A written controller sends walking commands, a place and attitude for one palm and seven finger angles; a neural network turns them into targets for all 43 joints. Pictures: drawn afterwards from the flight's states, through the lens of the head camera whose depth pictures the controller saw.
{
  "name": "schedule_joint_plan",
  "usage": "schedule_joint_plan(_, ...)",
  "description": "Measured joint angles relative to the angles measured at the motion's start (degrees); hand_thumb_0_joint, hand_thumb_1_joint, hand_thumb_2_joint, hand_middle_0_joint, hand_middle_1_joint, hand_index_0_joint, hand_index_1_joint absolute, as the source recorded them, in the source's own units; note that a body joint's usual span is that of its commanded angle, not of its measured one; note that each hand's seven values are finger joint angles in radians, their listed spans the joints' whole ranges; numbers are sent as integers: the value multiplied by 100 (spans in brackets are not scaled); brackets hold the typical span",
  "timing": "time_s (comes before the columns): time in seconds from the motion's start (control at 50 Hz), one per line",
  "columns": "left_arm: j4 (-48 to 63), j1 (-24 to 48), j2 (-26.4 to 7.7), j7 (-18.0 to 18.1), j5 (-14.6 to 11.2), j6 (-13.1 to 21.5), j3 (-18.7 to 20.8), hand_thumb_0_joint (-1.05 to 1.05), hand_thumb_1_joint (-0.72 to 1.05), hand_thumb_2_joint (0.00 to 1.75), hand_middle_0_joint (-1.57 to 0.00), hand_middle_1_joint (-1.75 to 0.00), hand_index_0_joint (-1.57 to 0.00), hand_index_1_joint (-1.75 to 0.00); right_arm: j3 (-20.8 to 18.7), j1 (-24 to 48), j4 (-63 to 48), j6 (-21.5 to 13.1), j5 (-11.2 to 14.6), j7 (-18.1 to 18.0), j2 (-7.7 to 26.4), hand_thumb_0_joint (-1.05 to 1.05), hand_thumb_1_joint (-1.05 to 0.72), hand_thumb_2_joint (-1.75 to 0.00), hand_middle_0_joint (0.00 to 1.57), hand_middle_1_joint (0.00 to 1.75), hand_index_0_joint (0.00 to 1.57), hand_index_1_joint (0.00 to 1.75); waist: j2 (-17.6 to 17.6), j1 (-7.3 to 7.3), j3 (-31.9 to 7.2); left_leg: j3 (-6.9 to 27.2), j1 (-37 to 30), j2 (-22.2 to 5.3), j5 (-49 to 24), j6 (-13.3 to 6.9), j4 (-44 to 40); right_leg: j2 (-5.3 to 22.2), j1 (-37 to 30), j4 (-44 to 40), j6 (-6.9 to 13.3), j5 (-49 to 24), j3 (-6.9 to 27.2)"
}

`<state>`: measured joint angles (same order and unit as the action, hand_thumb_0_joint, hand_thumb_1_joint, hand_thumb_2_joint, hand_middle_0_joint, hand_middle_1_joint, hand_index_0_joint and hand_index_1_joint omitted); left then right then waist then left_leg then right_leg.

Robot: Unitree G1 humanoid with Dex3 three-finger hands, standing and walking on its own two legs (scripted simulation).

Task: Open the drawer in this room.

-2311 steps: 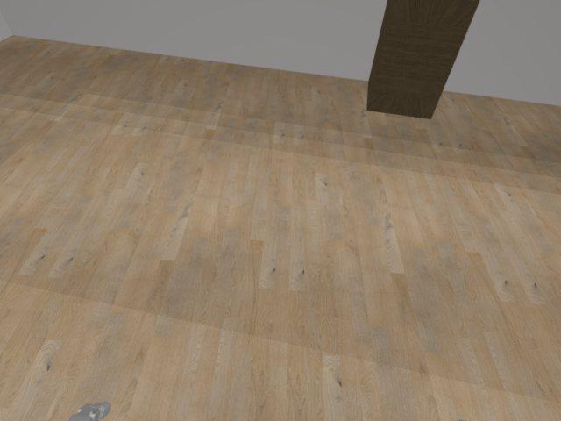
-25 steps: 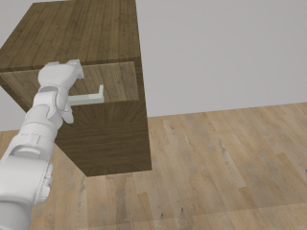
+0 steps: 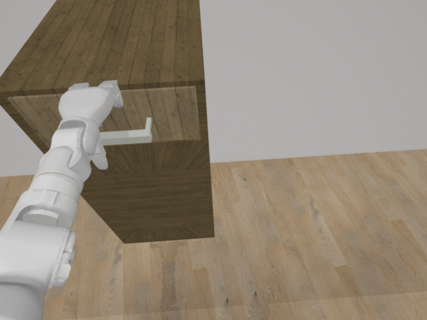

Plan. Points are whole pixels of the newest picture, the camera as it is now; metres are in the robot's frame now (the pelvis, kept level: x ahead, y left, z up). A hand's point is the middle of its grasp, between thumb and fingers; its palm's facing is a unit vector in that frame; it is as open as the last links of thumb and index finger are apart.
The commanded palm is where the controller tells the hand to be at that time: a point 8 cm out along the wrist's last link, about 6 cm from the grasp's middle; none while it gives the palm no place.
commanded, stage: move the hooked fingers above the handle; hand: left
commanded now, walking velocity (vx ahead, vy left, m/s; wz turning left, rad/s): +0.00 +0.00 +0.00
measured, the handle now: (111, 131) +0.51 +0.23 +0.04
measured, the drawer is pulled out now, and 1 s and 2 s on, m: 0.00 0.00 0.00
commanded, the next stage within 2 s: none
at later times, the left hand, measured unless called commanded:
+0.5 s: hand (90, 130) +0.45 +0.24 +0.11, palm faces -0.04 +0.01 -1.00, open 13.9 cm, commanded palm +0.44 +0.23 +0.16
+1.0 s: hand (85, 140) +0.44 +0.25 +0.10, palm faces -0.11 +0.00 -0.99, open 13.9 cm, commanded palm +0.43 +0.23 +0.16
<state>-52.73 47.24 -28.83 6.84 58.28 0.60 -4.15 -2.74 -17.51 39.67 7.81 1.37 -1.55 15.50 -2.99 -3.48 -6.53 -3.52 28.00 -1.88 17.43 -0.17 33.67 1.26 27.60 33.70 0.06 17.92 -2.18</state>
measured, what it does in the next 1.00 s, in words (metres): stands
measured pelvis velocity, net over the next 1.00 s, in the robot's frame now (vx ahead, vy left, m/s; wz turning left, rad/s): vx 0.00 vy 0.00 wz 0.02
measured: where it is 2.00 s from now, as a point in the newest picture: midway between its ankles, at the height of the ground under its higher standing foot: outside the picture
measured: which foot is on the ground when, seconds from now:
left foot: down 0.00-1.00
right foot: down 0.00-1.00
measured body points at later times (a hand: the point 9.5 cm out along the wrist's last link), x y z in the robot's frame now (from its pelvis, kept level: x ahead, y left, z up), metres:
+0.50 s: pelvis +0.00 -0.01 +0.00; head +0.04 -0.03 +0.45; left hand +0.45 +0.24 +0.16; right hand +0.07 -0.28 -0.13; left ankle -0.02 +0.12 -0.73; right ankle -0.02 -0.12 -0.73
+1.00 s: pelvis +0.00 +0.00 +0.00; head +0.04 -0.03 +0.45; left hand +0.44 +0.24 +0.15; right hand +0.07 -0.27 -0.14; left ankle -0.02 +0.12 -0.73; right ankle -0.02 -0.12 -0.73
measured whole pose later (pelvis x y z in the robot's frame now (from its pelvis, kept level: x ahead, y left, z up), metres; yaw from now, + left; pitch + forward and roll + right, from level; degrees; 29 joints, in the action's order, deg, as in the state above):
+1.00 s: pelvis +0.00 +0.00 +0.00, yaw +1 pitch +10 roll +0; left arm -45.8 41.4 -30.6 0.7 54.9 -1.7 -7.8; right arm -3.0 -18.3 39.4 7.7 1.8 -2.5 15.3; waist -3.5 -1.6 -5.6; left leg -2.7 25.2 -1.6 16.8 0.0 32.1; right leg 1.4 24.4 32.2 0.1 17.7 -2.9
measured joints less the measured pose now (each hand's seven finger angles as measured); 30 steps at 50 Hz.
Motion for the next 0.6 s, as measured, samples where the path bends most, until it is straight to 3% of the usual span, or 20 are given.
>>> schedule_joint_plan(0.14, 312, -356, 47, -315, -36, 172, -17, 0, -49, 30, -33, -121, -33, -122, 51, -14, -193, 68, 20, -23, -94, 0, -91, -89, 20, 30, 20, 30, -8, 50, 23, -40, -188, -8, -2, 11, -70, -11, -149, -18, 11, 13, 40)
schedule_joint_plan(0.26, 607, -568, 77, -114, 49, 475, 59, 0, -49, 30, -32, -121, -32, -121, 27, 52, -193, 23, -9, -42, -100, 0, -91, -89, 20, 30, 21, 30, 27, 103, 110, -3, -152, -6, 0, 29, -11, -7, -118, 60, 32, 41, 6)
schedule_joint_plan(0.4, 437, -362, -71, 185, 64, 161, 79, 0, -49, 30, -32, -120, -32, -120, -13, 117, -54, -35, 1, -31, -41, 0, -91, -89, 20, 30, 20, 30, 8, 116, 102, 48, -123, -8, -24, 50, -14, -10, -108, 57, 51, 36, -43)
schedule_joint_plan(0.5, 133, -143, -118, -170, -67, -165, -134, 0, -49, 30, -31, -120, -31, -120, 5, 89, -45, -4, 45, -56, 20, 0, -91, -89, 20, 30, 20, 30, -6, 91, 100, 69, -186, -4, -60, 53, -89, -11, -181, -19, 52, 8, -65)
schedule_joint_plan(0.6, 316, -238, -28, -564, -166, 159, -239, 0, -49, 30, -31, -120, -31, -120, -4, 37, -100, 0, 27, -127, 43, 0, -91, -89, 20, 30, 20, 30, 26, 46, 141, 66, -221, -7, -51, 48, -93, -14, -219, -37, 49, 8, -61)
